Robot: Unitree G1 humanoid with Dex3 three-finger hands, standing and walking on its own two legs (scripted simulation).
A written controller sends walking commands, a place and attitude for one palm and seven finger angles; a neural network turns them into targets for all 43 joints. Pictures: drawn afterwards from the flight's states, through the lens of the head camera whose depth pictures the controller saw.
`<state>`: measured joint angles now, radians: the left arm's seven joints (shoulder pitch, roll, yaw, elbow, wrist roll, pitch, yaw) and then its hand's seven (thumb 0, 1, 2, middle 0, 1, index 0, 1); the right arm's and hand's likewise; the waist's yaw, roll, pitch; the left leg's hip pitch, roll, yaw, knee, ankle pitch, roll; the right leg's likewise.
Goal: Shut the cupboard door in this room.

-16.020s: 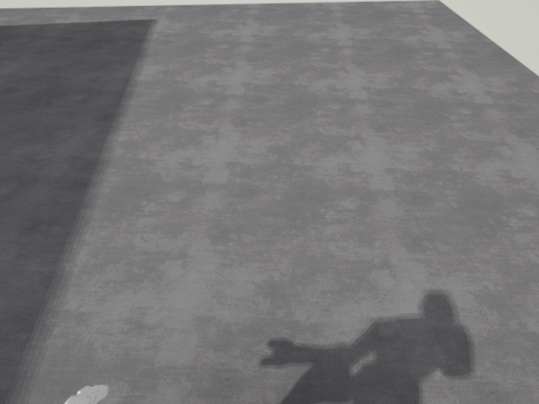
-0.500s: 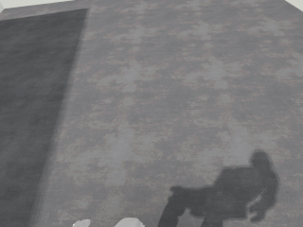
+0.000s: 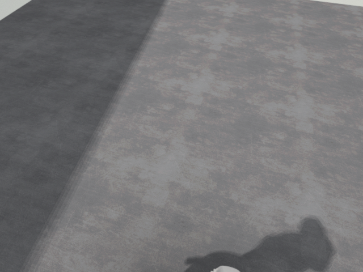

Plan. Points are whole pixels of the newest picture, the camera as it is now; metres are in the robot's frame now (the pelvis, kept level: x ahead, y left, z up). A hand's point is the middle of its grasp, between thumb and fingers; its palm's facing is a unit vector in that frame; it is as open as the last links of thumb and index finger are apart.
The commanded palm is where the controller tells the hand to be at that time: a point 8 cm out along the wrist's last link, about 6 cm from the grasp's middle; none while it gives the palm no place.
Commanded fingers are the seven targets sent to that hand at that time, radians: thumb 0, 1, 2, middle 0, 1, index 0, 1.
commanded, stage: turn or walk to find it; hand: left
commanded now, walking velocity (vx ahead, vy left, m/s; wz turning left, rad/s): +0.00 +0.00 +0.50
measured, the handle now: out of the picture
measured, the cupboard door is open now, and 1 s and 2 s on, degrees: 72 72 72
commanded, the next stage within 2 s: none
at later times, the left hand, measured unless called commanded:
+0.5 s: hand out of the picture +0.01 +0.15 -0.15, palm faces +0.25 -0.93 -0.28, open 7.3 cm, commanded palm none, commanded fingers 0.00 0.90 0.90 -0.20 -0.30 -0.20 -0.30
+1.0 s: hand out of the picture -0.10 +0.21 -0.16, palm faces +0.50 -0.82 -0.27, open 7.3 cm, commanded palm none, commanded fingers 0.00 0.90 0.90 -0.20 -0.30 -0.20 -0.30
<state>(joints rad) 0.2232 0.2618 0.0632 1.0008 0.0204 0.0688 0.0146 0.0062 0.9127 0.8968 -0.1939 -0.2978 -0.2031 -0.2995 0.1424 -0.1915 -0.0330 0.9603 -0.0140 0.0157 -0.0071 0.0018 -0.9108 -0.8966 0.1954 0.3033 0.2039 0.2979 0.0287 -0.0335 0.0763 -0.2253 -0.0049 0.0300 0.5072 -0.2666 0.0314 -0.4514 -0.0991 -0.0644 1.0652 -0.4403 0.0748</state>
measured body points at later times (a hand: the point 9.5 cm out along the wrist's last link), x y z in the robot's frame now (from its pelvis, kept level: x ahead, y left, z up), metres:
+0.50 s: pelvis -0.02 -0.05 +0.00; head +0.01 -0.08 +0.45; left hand +0.00 +0.20 -0.12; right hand +0.07 -0.30 -0.16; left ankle -0.09 +0.09 -0.64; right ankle +0.00 -0.14 -0.74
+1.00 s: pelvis -0.05 -0.02 +0.00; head -0.03 +0.01 +0.45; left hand -0.13 +0.25 -0.14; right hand +0.15 -0.19 -0.13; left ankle -0.10 +0.08 -0.74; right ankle +0.01 -0.15 -0.67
